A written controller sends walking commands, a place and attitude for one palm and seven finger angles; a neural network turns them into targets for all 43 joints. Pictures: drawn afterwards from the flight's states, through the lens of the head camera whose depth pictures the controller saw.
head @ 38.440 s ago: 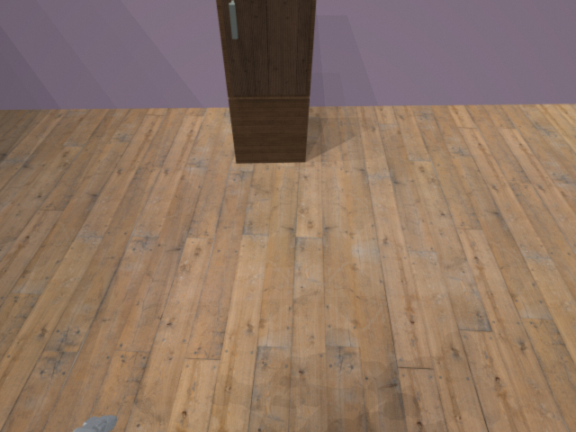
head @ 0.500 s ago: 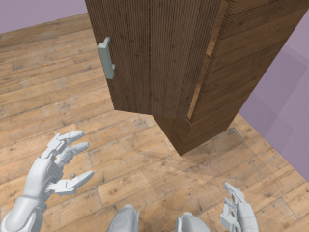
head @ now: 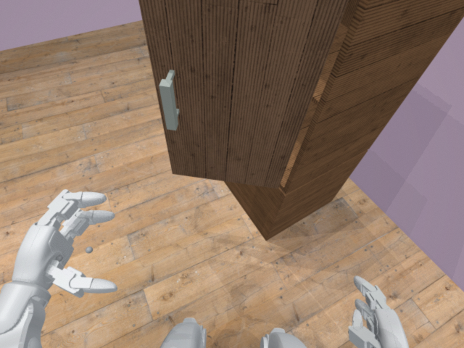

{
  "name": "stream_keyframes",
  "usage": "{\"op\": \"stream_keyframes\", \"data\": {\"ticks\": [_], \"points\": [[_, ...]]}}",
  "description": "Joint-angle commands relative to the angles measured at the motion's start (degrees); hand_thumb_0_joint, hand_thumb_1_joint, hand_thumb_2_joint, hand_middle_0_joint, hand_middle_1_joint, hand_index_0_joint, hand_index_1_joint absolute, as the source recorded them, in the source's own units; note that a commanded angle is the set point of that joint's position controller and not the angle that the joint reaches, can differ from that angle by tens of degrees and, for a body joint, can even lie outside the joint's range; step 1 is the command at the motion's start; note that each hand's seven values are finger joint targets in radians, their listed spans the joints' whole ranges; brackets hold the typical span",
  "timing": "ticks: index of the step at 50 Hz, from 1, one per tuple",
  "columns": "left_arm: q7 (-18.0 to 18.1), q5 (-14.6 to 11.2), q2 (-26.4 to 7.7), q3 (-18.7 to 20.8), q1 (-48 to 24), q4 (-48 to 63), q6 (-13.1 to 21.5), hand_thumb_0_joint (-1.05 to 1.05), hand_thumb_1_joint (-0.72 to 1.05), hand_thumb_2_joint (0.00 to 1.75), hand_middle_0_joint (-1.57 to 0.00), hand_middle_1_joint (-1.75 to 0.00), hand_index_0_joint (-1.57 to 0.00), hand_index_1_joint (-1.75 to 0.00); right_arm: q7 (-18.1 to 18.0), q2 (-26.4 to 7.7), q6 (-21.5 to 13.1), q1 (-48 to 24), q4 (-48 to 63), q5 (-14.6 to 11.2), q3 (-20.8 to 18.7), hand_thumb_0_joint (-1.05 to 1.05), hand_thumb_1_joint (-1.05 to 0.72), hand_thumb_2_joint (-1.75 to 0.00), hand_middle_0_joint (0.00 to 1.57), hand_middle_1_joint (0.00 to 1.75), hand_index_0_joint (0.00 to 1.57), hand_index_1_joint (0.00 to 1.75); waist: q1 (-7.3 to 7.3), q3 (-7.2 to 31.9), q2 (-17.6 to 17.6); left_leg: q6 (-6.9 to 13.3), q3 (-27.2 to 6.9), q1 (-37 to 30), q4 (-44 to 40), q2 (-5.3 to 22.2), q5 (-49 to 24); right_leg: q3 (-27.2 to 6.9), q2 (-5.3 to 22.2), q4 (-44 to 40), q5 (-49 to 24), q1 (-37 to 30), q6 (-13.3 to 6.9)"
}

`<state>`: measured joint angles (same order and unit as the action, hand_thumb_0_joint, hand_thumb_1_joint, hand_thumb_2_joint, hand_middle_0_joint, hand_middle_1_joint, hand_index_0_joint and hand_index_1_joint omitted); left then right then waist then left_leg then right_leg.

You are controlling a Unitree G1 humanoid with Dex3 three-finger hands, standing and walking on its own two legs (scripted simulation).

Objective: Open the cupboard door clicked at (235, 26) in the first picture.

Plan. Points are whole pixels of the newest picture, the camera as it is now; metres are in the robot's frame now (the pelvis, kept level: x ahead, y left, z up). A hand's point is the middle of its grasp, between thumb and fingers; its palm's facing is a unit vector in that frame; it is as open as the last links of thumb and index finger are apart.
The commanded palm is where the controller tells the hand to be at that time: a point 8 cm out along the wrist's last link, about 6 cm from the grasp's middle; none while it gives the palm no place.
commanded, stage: raise the hand with hooked fingers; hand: left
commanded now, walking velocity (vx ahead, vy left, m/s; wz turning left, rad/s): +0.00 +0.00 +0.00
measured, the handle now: (171, 100) +0.59 +0.17 +0.05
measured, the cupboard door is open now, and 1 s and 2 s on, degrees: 51 51 51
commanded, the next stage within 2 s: move the hooked fingers beside the handle in 0.90 s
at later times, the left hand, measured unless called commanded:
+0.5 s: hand (59, 215) +0.29 +0.29 +0.07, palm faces -0.06 -1.00 -0.04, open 14.0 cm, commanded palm +0.27 +0.33 +0.07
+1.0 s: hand (75, 217) +0.29 +0.26 +0.06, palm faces -0.06 -1.00 -0.04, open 14.0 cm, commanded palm +0.27 +0.31 +0.07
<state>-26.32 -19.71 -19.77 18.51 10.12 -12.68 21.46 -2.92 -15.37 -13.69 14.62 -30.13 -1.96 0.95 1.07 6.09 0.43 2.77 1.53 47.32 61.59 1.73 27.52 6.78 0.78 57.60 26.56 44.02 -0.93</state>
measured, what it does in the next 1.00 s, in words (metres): stands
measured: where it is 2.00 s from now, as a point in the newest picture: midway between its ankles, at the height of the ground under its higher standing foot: outside the picture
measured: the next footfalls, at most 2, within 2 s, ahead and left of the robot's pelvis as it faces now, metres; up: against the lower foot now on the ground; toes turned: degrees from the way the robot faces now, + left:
none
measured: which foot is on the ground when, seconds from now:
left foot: down 0.00-1.00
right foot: down 0.00-1.00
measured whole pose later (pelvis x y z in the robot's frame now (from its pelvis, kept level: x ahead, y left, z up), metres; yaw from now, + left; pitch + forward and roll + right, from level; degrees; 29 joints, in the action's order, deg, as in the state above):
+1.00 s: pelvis +0.01 -0.01 +0.01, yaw +0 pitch +14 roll -3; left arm -33.7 -21.2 -25.1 24.9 -1.2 -25.2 17.6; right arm -3.2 -15.9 -11.7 16.3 -30.1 -2.2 2.5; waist 1.2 5.8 1.3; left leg 2.2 1.5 45.4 58.4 2.0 26.5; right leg 6.6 0.1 54.5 25.6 42.4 -1.3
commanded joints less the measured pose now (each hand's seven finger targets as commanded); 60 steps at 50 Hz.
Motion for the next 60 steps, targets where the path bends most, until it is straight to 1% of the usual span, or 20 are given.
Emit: {"op": "stream_keyframes", "data": {"ticks": [1, 4, 5, 9, 11, 13, 20, 23, 27, 29, 33, 35, 37, 41, 45, 47, 49, 50, 56, 60], "points": [[-1.2, -1.6, -11.7, 5.8, -8.0, 8.5, 1.9, 0.00, -0.50, 0.30, -0.30, -1.20, -0.30, -1.20, -0.6, -9.1, -2.0, -0.1, 7.7, -0.5, -3.1, 0.00, -0.90, -0.90, 0.20, 0.30, 0.20, 0.30, -0.08, 11.9, 4.9, -2.0, -5.2, -12.2, -12.2, -1.0, -12.7, -2.4, -2.4, -7.7, -7.7, -4.0, -0.8], [-2.7, -1.7, -13.5, 6.7, -12.2, 7.5, 1.2, 0.00, -0.50, 0.30, -0.30, -1.20, -0.30, -1.20, -0.8, -9.5, -1.8, 0.0, 7.7, -0.4, -2.8, 0.00, -0.90, -0.90, 0.20, 0.30, 0.20, 0.30, -0.13, 13.0, 5.4, -2.1, -5.6, -13.3, -12.5, -0.9, -13.8, -2.3, -2.7, -7.5, -8.3, -4.3, -1.1], [-3.0, -1.6, -13.6, 6.6, -13.2, 7.8, 1.0, 0.00, -0.50, 0.30, -0.30, -1.20, -0.30, -1.20, -0.8, -9.5, -1.9, -0.1, 7.7, -0.5, -2.7, 0.00, -0.90, -0.90, 0.20, 0.30, 0.20, 0.30, -0.32, 13.6, 7.5, -2.4, -5.8, -14.4, -12.7, -0.8, -14.5, -2.2, -2.6, -7.3, -8.4, -4.0, -1.2], [-4.1, -1.8, -16.0, 8.3, -15.5, 6.9, 0.5, 0.00, -0.50, 0.30, -0.30, -1.20, -0.30, -1.20, -0.8, -9.7, -2.0, 0.5, 7.2, -0.3, -2.6, 0.00, -0.90, -0.90, 0.20, 0.30, 0.20, 0.30, -0.37, 15.1, 7.3, -2.8, -6.3, -16.6, -12.8, -0.5, -18.5, -2.0, -2.7, -7.4, -10.3, -4.3, -1.3], [-4.7, -2.0, -15.5, 8.0, -16.0, 4.6, 0.0, 0.00, -0.50, 0.30, -0.30, -1.20, -0.30, -1.20, -0.9, -9.8, -1.8, 0.4, 7.1, -0.4, -2.6, 0.00, -0.90, -0.90, 0.20, 0.30, 0.20, 0.30, -0.17, 13.5, 6.5, -2.9, -6.5, -16.1, -13.4, -0.5, -16.7, -1.8, -2.7, -7.8, -9.1, -3.7, -1.2], [-5.2, -2.3, -17.8, 10.0, -17.6, 3.3, -0.3, 0.00, -0.50, 0.30, -0.30, -1.20, -0.30, -1.20, -1.1, -10.1, -1.7, 0.6, 7.1, -0.3, -2.6, 0.00, -0.90, -0.90, 0.20, 0.30, 0.20, 0.30, -0.63, 13.6, 6.6, -3.0, -6.6, -16.1, -13.5, -0.5, -17.7, -1.8, -2.9, -7.7, -9.6, -4.2, -1.5], [-7.3, -2.8, -21.0, 12.3, -21.5, -0.5, -1.0, 0.00, -0.50, 0.30, -0.30, -1.20, -0.30, -1.20, -1.2, -10.5, -1.1, 1.8, 6.6, -0.4, -2.7, 0.00, -0.90, -0.90, 0.20, 0.30, 0.20, 0.30, -0.37, 15.5, 6.1, -2.9, -6.4, -17.7, -14.0, -0.5, -19.1, -2.0, -2.8, -8.8, -10.3, -4.9, -1.2], [-8.4, -3.3, -18.3, 10.1, -20.2, -2.0, -1.4, 0.00, -0.50, 0.30, -0.30, -1.20, -0.30, -1.20, -1.1, -10.5, -1.3, 1.8, 7.1, -0.5, -2.8, 0.00, -0.90, -0.90, 0.20, 0.30, 0.20, 0.30, -0.46, 14.5, 6.5, -2.6, -6.0, -16.9, -13.9, -0.7, -19.1, -2.2, -2.9, -9.0, -10.5, -5.0, -1.4], [-7.8, -3.1, -19.9, 11.5, -19.2, -1.0, -1.1, 0.00, -0.50, 0.30, -0.30, -1.20, -0.30, -1.20, -0.6, -10.6, -1.1, 2.1, 7.4, -0.5, -3.2, 0.00, -0.90, -0.90, 0.20, 0.30, 0.20, 0.30, -0.66, 15.4, 5.0, -2.4, -5.8, -16.6, -13.9, -0.7, -19.1, -2.3, -2.7, -9.1, -11.0, -5.5, -1.1], [-7.3, -2.9, -20.8, 12.3, -19.5, -0.3, -0.7, 0.00, -0.50, 0.30, -0.30, -1.20, -0.30, -1.20, -0.4, -10.6, -1.0, 2.5, 7.4, -0.3, -3.0, 0.00, -0.90, -0.90, 0.20, 0.30, 0.20, 0.30, -0.86, 15.6, 7.0, -2.6, -5.6, -16.9, -13.8, -0.7, -20.9, -2.3, -2.8, -8.8, -11.8, -5.8, -1.3], [-6.3, -3.0, -21.2, 12.6, -20.1, 0.8, 0.4, 0.00, -0.50, 0.30, -0.30, -1.20, -0.30, -1.20, -0.5, -10.4, -1.0, 2.4, 7.4, -0.2, -3.0, 0.00, -0.90, -0.90, 0.20, 0.30, 0.20, 0.30, -0.55, 15.0, 6.4, -2.3, -5.4, -15.9, -13.5, -0.8, -19.6, -2.6, -2.9, -8.9, -11.6, -6.4, -1.4], [-6.4, -2.7, -20.8, 12.3, -19.5, 1.1, 0.5, 0.00, -0.50, 0.30, -0.30, -1.20, -0.30, -1.20, -0.5, -10.2, -0.9, 2.3, 7.4, -0.4, -2.9, 0.00, -0.90, -0.90, 0.20, 0.30, 0.20, 0.30, -0.65, 16.1, 8.5, -2.4, -5.1, -16.8, -13.5, -0.8, -19.8, -2.8, -2.7, -8.9, -11.7, -6.4, -1.2], [-6.2, -2.8, -20.2, 12.0, -19.0, 0.6, 0.5, 0.00, -0.50, 0.30, -0.30, -1.20, -0.30, -1.20, -0.6, -10.1, -0.8, 2.0, 7.4, -0.5, -3.0, 0.00, -0.90, -0.90, 0.20, 0.30, 0.20, 0.30, -0.35, 14.9, 6.8, -2.2, -5.1, -15.9, -13.7, -0.8, -18.1, -2.8, -2.6, -9.3, -11.1, -6.3, -1.0], [-6.7, -2.9, -20.1, 11.6, -19.8, 0.4, 0.3, 0.00, -0.50, 0.30, -0.30, -1.20, -0.30, -1.20, -0.8, -10.0, -0.9, 1.9, 7.3, -0.5, -2.8, 0.00, -0.90, -0.90, 0.20, 0.30, 0.20, 0.30, -0.20, 15.4, 7.3, -1.9, -4.6, -15.8, -13.2, -0.9, -18.0, -3.2, -2.6, -9.4, -11.9, -6.9, -1.0], [-7.3, -3.2, -19.8, 11.5, -20.0, -2.1, -0.5, 0.00, -0.50, 0.30, -0.30, -1.20, -0.30, -1.20, -1.0, -10.1, -0.6, 2.1, 7.3, -0.6, -2.6, 0.00, -0.90, -0.90, 0.20, 0.30, 0.20, 0.30, 0.17, 14.2, 3.8, -1.5, -4.1, -13.1, -12.6, -1.1, -16.4, -3.6, -2.6, -9.7, -12.1, -7.7, -0.8], [-7.5, -3.0, -19.4, 10.7, -20.9, -1.5, -0.5, 0.00, -0.50, 0.30, -0.30, -1.20, -0.30, -1.20, -1.1, -10.0, -0.7, 1.7, 7.4, -0.7, -2.5, 0.00, -0.90, -0.90, 0.20, 0.30, 0.20, 0.30, 0.27, 13.8, 5.7, -1.4, -4.0, -13.1, -12.6, -1.2, -15.2, -3.9, -2.4, -9.9, -11.1, -7.0, -0.8], [-7.6, -3.0, -20.2, 11.5, -20.8, -1.5, -0.4, 0.00, -0.50, 0.30, -0.30, -1.20, -0.30, -1.20, -1.2, -9.9, -0.6, 2.0, 7.5, -0.7, -2.6, 0.00, -0.90, -0.90, 0.20, 0.30, 0.20, 0.30, 0.22, 15.0, 4.3, -1.3, -3.7, -13.0, -12.2, -1.2, -15.4, -4.2, -2.5, -9.9, -11.4, -7.9, -0.8], [-7.5, -2.9, -20.4, 11.5, -20.8, -0.7, -0.1, 0.00, -0.50, 0.30, -0.30, -1.20, -0.30, -1.20, -1.1, -9.8, -0.7, 1.7, 7.6, -0.6, -2.5, 0.00, -0.90, -0.90, 0.20, 0.30, 0.20, 0.30, -0.19, 15.5, 5.6, -1.3, -3.9, -13.5, -12.2, -1.3, -16.7, -4.1, -2.4, -9.5, -12.5, -8.4, -0.9], [-7.0, -2.0, -22.8, 12.0, -32.4, -7.2, 0.3, 0.00, -0.50, 0.30, -0.30, -1.20, -0.30, -1.20, -2.0, -10.2, 0.0, 2.5, 5.3, -0.6, -2.1, 0.00, -0.90, -0.90, 0.20, 0.30, 0.20, 0.30, 1.57, 13.5, 3.7, -1.2, -3.5, -9.5, -10.7, -1.2, -12.2, -5.4, -2.2, -9.6, -8.7, -6.7, -0.6], [-8.4, -0.8, -25.0, 11.6, -38.7, -10.9, 0.4, 0.00, -0.50, 0.30, -0.30, -1.20, -0.30, -1.20, -2.4, -10.4, 0.6, 3.3, 4.5, -0.7, -2.0, 0.00, -0.90, -0.90, 0.20, 0.30, 0.20, 0.30, 1.82, 16.3, 5.9, -0.9, -3.1, -10.0, -9.7, -1.1, -13.8, -6.5, -2.0, -9.3, -10.5, -7.5, -0.8]]}}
